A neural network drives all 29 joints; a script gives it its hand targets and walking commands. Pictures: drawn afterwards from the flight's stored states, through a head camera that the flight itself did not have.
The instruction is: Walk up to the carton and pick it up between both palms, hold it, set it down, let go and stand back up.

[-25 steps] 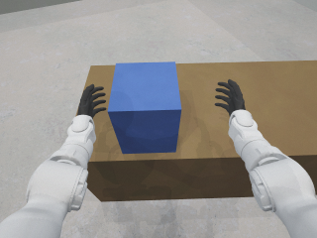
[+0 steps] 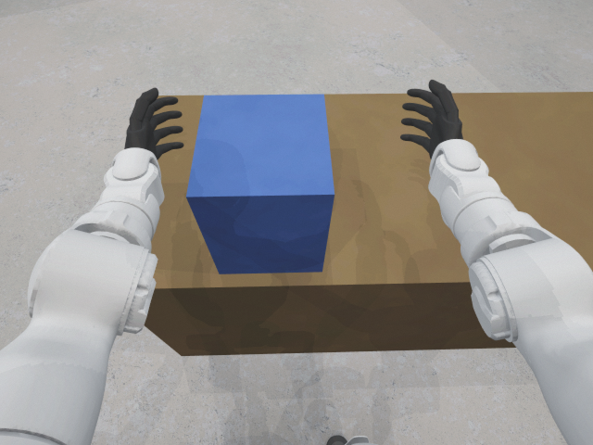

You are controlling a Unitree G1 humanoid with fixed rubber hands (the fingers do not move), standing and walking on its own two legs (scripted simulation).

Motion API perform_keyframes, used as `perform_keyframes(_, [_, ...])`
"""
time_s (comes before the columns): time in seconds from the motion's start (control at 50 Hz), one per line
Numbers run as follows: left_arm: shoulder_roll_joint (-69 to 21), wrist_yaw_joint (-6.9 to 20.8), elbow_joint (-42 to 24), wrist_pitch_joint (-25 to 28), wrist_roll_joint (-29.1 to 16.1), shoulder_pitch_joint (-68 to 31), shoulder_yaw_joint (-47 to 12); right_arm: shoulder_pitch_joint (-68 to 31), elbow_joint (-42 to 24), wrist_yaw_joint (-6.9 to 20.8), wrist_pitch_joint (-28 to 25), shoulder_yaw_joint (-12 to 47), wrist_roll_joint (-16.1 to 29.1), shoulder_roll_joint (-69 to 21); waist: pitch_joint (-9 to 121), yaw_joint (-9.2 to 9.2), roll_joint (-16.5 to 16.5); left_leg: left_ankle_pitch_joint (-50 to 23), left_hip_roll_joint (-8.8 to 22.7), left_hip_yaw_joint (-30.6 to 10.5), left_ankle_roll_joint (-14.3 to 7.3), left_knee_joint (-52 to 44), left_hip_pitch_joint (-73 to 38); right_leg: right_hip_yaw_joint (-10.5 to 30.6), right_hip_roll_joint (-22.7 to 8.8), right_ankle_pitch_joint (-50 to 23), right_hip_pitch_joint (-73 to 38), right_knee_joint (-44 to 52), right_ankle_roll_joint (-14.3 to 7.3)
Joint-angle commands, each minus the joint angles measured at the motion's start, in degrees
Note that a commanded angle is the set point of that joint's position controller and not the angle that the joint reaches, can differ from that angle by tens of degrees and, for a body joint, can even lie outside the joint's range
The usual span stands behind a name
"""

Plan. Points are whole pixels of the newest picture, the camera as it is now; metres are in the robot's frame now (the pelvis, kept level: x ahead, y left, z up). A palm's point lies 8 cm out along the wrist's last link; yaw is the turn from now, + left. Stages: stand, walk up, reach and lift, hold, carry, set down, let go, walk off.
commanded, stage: reach and lift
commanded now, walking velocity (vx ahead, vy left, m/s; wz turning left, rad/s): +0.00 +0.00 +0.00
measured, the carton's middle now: (267, 190) +0.54 +0.05 -0.05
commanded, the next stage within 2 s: none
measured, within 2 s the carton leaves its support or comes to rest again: neither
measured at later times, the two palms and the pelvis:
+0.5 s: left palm (160, 183) +0.49 +0.20 +0.04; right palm (417, 176) +0.47 -0.18 +0.05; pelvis +0.01 +0.01 +0.00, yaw +0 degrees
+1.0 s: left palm (175, 197) +0.50 +0.19 -0.01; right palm (406, 193) +0.48 -0.18 +0.00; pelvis +0.01 +0.01 -0.03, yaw -1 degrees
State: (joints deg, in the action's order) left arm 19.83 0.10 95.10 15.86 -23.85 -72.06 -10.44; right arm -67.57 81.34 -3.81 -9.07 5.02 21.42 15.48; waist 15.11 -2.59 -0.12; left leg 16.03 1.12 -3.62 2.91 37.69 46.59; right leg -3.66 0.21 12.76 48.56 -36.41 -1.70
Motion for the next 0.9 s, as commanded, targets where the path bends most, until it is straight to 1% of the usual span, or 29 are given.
perform_keyframes(0.0, [9.07,0.05,-5.68,2.51,0.56,-27.98,0.09,-25.80,-7.23,0.03,-2.34,-1.69,-1.04,8.36,39.83,-0.14,1.36,-19.43,-2.62,5.33,1.45,-2.94,-7.79,0.65,-0.31,-27.40,-32.80,-0.31,4.09])
perform_keyframes(0.12, [7.90,0.27,-4.46,3.38,2.67,-26.73,1.34,-24.06,-5.52,0.05,-3.57,-3.68,-2.97,7.87,38.40,-0.34,2.12,-22.32,-2.40,5.25,2.15,-4.45,-9.72,0.24,-0.32,-29.88,-33.45,1.18,4.02])
perform_keyframes(0.22, [6.74,0.21,-4.12,5.38,4.39,-24.45,2.70,-21.35,-4.94,-0.05,-5.68,-5.03,-4.63,7.05,37.33,-0.31,2.51,-24.13,-2.14,5.31,2.46,-5.04,-10.85,0.01,-0.34,-30.01,-32.60,2.13,3.74])
perform_keyframes(0.3, [5.94,-0.08,-4.34,7.56,5.24,-23.30,3.53,-19.75,-5.22,-0.15,-7.82,-6.18,-5.86,6.62,38.17,-0.21,3.09,-25.51,-1.82,5.38,2.68,-4.37,-11.70,-0.30,-0.30,-28.83,-30.05,2.14,3.35])
perform_keyframes(0.4, [4.88,-0.60,-4.54,10.50,5.20,-23.12,3.71,-18.94,-5.78,-0.10,-10.64,-7.55,-7.26,6.65,41.09,-0.42,4.16,-27.35,-1.39,5.48,3.20,-1.71,-12.95,-0.97,-0.03,-26.44,-24.25,1.14,2.78])
perform_keyframes(0.54, [4.05,-1.07,-2.18,14.03,5.05,-22.88,3.77,-18.77,-3.92,0.17,-14.26,-7.92,-8.01,6.70,45.52,0.00,4.59,-29.36,-1.12,6.01,3.57,3.07,-11.16,-1.50,0.35,-25.61,-17.99,-2.44,2.61])
perform_keyframes(0.68, [3.23,-1.41,-2.32,15.74,4.84,-22.56,3.99,-19.51,-3.10,0.47,-16.76,-6.61,-6.85,6.96,50.70,0.46,4.01,-31.75,-1.30,6.69,3.58,7.11,-8.52,-1.47,0.81,-28.86,-16.12,-6.26,3.00])
perform_keyframes(0.8, [2.57,-0.89,-2.70,16.15,4.63,-21.85,4.38,-19.91,-2.77,0.55,-17.70,-5.47,-6.04,6.25,51.98,0.42,2.65,-31.14,-1.65,6.92,3.12,9.04,-5.08,-0.91,0.81,-31.12,-17.01,-8.66,3.49])
perform_keyframes(0.88, [1.86,-0.47,-2.96,16.30,5.00,-21.71,5.02,-20.31,-2.91,0.47,-17.89,-5.69,-6.60,4.92,51.53,0.25,1.91,-29.52,-1.91,6.99,2.73,9.63,-2.77,-0.47,0.71,-31.12,-17.43,-9.61,3.68])
